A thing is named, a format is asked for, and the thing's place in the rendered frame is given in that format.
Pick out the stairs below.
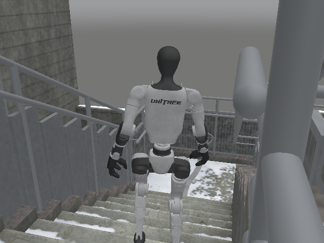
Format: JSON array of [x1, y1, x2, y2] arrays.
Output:
[[0, 190, 232, 243]]

